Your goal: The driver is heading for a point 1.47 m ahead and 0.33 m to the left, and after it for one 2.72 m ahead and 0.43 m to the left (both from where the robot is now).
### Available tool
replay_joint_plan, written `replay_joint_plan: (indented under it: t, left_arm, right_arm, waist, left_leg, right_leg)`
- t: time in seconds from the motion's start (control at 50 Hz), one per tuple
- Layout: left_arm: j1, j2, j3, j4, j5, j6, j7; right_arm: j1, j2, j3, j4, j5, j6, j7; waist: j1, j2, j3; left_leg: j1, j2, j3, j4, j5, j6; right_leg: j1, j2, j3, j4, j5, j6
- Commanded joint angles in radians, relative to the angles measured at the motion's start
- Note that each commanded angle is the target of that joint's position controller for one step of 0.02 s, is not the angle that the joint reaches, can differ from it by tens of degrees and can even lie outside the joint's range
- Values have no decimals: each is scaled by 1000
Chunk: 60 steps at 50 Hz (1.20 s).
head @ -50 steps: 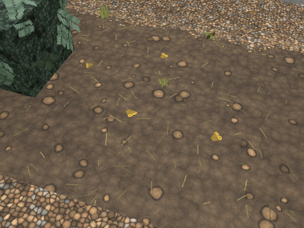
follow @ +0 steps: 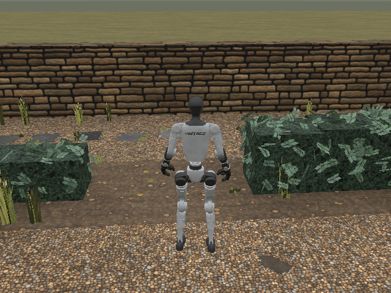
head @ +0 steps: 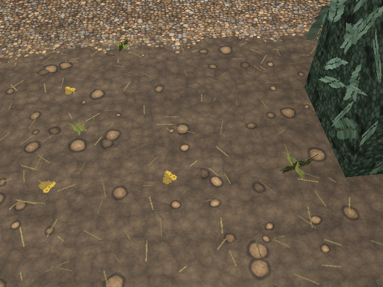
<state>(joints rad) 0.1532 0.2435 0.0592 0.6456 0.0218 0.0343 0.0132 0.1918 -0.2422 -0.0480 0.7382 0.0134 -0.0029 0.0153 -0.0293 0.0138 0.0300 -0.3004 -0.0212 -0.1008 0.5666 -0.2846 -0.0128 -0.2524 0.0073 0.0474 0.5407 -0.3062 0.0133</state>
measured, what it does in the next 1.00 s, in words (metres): walks ahead, turning left: right foot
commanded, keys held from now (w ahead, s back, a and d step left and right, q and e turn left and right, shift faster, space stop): q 0.12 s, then w+q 0.54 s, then w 0.22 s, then w+e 0.08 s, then e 0.04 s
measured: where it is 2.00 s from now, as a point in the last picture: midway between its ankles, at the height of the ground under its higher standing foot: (135, 245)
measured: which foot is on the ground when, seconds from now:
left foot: down 0.00-0.74, up 0.76-1.00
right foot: down 0.00-0.24, up 0.26-0.70, down 0.72-1.00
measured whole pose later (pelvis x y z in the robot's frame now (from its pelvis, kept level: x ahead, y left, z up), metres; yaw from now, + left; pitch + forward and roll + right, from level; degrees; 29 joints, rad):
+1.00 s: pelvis +0.36 +0.11 +0.01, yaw +26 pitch +2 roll -2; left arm 0.35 0.26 0.07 0.82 -0.02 -0.09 -0.02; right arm 0.15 -0.29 -0.04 0.66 0.00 -0.07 0.00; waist 0.07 0.04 0.03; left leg -0.62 0.08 -0.07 0.85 -0.21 0.00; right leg -0.13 0.07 0.02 0.29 -0.19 -0.04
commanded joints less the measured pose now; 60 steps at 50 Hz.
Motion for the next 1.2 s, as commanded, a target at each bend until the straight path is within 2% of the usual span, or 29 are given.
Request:
replay_joint_plan:
  t: [0.02,0.08,0.12,0.18,0.22,0.24,0.26,0.28,0.3,0.34,0.36,0.44,0.6,0.66,0.7,0.72,0.74,0.76,0.78,0.82,0.84,0.86,0.98,1.06,1.1,1.14,1.16,1.18,1.2]
  left_arm:
    - [25,172,62,-69,-7,-15,17]
    - [15,167,61,-72,-22,-27,34]
    - [0,184,66,-74,-25,-30,36]
    - [-10,221,79,-59,-45,-25,30]
    - [-34,183,67,-55,-48,-25,22]
    - [-46,124,50,-66,-32,-34,19]
    - [-118,66,28,-155,-21,-56,20]
    - [-137,120,37,-155,-51,-88,15]
    - [-131,159,47,-140,-66,-107,5]
    - [-105,166,54,-93,-21,-127,3]
    - [-99,165,58,-81,-9,-130,-2]
    - [-129,114,39,-59,-11,-128,-15]
    - [-330,92,22,-105,-35,-151,-50]
    - [-287,124,35,-98,-40,-168,-53]
    - [-119,169,59,-52,-34,-178,-46]
    - [36,204,72,-27,-21,-179,-39]
    - [206,279,89,-2,-2,-174,-32]
    - [251,239,79,48,-17,-170,-46]
    - [179,165,59,32,-39,-165,-43]
    - [70,118,39,30,-28,-150,-37]
    - [54,101,30,35,-18,-152,-36]
    - [53,98,27,42,-14,-153,-34]
    - [81,172,39,81,-44,-143,-24]
    - [175,210,48,121,-55,-113,-14]
    - [168,216,49,116,-58,-101,-7]
    - [149,184,39,97,-53,-97,-2]
    - [143,126,19,62,-31,-100,-1]
    - [354,48,-7,87,-28,-96,-1]
    - [379,145,11,96,-52,-83,5]
  right_arm:
    - [-68,-141,-42,-109,10,-11,-9]
    - [-47,-127,-50,-125,7,10,-8]
    - [-54,-121,-53,-139,11,21,2]
    - [-29,-109,-50,-138,22,32,20]
    - [100,-116,-67,-85,17,23,20]
    - [193,-170,-89,-64,18,12,14]
    - [251,-336,-117,-95,4,-20,16]
    - [252,-280,-95,-112,-18,-48,23]
    - [208,-221,-75,-113,-20,-64,16]
    - [139,-187,-59,-123,-2,-63,-2]
    - [125,-184,-54,-126,-1,-57,-11]
    - [184,-187,-54,-93,8,-46,-40]
    - [266,-190,-60,-30,19,-32,-50]
    - [242,-195,-65,-31,23,-28,-53]
    - [201,-176,-60,-42,13,-29,-49]
    - [174,-145,-47,-62,1,-33,-42]
    - [273,-67,-22,-72,-4,-39,-40]
    - [361,-75,-14,-53,27,-45,-39]
    - [286,-163,-34,-49,40,-49,-35]
    - [112,-167,-35,-87,12,-55,-31]
    - [88,-160,-39,-94,-2,-57,-29]
    - [99,-139,-34,-97,3,-59,-24]
    - [-44,-63,8,-141,-23,-84,-13]
    - [-129,-94,-1,-161,-18,-100,1]
    - [-113,-130,-18,-162,-19,-100,1]
    - [-17,-173,-40,-141,-32,-98,-12]
    - [88,-246,-56,-141,-50,-95,-26]
    - [106,-267,-54,-153,-62,-71,-29]
    - [104,-230,-51,-155,-41,-49,-20]
  waist:
    - [48,-181,-66]
    - [37,-218,-62]
    - [44,-190,-51]
    - [35,-175,-61]
    - [-26,-139,-63]
    - [-62,18,-65]
    - [-68,322,-71]
    - [-88,228,-85]
    - [-58,167,-11]
    - [-13,27,8]
    - [2,32,-2]
    - [-8,39,-31]
    - [-72,93,22]
    - [-38,123,8]
    - [50,141,-83]
    - [125,116,-214]
    - [126,-95,-401]
    - [96,-311,-441]
    - [106,-188,-255]
    - [80,-59,-48]
    - [56,-58,-28]
    - [36,-79,-26]
    - [50,-81,28]
    - [77,-97,-26]
    - [47,-108,-54]
    - [-15,-97,-108]
    - [-55,20,-227]
    - [8,264,-394]
    - [-11,264,-453]
  left_leg:
    - [-157,-5,27,110,81,20]
    - [-203,9,75,248,-165,23]
    - [-229,34,95,303,-279,25]
    - [-103,21,164,188,-141,53]
    - [138,-50,210,40,-39,91]
    - [284,23,33,-68,-91,148]
    - [404,313,-625,-304,-214,343]
    - [421,395,-780,-405,-317,423]
    - [391,378,-690,-382,-287,389]
    - [323,283,-462,-333,-64,298]
    - [292,240,-376,-336,54,270]
    - [290,176,-226,-333,327,246]
    - [213,160,-263,-284,283,215]
    - [235,179,-318,-235,346,197]
    - [232,136,-272,-84,606,159]
    - [132,89,-233,121,589,127]
    - [-157,-41,-150,480,197,58]
    - [-355,-87,-135,689,-294,35]
    - [-441,-21,-139,756,-226,34]
    - [-424,51,-69,693,-96,41]
    - [-385,83,-60,638,-62,44]
    - [-350,99,-45,607,-47,44]
    - [-272,106,51,203,133,0]
    - [-119,22,57,15,322,-22]
    - [-44,13,36,-55,331,0]
    - [152,43,36,-133,437,46]
    - [372,217,-93,-85,744,106]
    - [607,492,-326,-21,1006,264]
    - [555,484,-414,-97,757,288]
  right_leg:
    - [136,-202,180,-129,217,-136]
    - [140,-322,231,-115,478,-209]
    - [142,-353,214,-105,567,-224]
    - [55,-311,123,-146,177,-176]
    - [-102,-227,10,-41,-75,-119]
    - [-253,-143,-99,230,-113,-60]
    - [-592,44,-105,601,-325,16]
    - [-684,26,60,709,-335,-5]
    - [-713,-17,80,720,-237,-30]
    - [-637,-72,69,605,-56,-37]
    - [-571,-81,58,547,8,-28]
    - [-499,-36,10,359,173,29]
    - [-353,31,7,4,324,30]
    - [-245,37,11,-48,258,-4]
    - [-11,49,-27,-100,267,-60]
    - [252,-45,50,-65,260,-123]
    - [635,-281,421,-68,145,-265]
    - [706,-411,773,-211,-66,-347]
    - [559,-375,691,-255,-201,-309]
    - [271,-290,438,-295,-26,-258]
    - [192,-257,368,-316,66,-247]
    - [152,-238,329,-341,101,-243]
    - [14,-165,158,-396,317,-253]
    - [44,-152,134,-281,522,-192]
    - [75,-158,175,-201,478,-149]
    - [29,-91,163,-41,460,-87]
    - [-99,-13,118,200,212,-36]
    - [-303,65,62,517,-428,20]
    - [-342,31,93,650,-410,35]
